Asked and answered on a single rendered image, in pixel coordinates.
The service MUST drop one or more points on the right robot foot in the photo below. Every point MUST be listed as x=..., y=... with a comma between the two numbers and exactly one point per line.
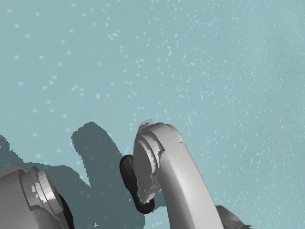
x=130, y=181

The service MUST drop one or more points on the left robot foot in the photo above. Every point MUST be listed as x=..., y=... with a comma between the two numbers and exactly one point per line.
x=67, y=213

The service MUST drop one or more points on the right robot hand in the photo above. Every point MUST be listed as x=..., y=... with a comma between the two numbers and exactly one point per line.
x=228, y=219

